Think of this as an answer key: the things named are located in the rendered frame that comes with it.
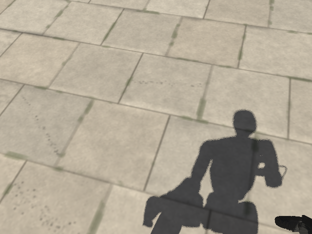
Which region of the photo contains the right robot hand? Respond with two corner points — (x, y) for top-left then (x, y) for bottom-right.
(275, 214), (312, 234)

